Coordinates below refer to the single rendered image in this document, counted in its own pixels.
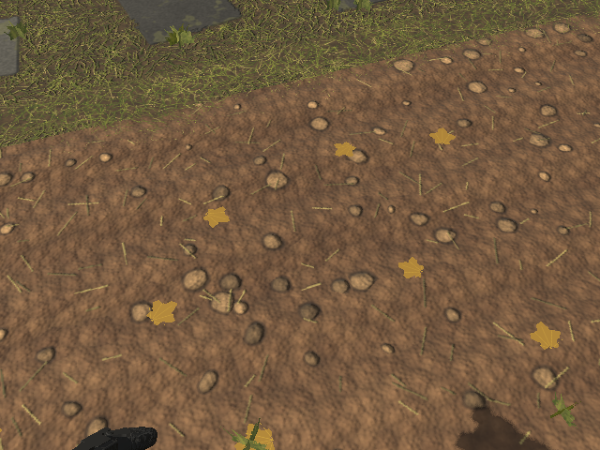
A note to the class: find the left robot hand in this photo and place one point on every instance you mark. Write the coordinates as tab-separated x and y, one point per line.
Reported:
132	438

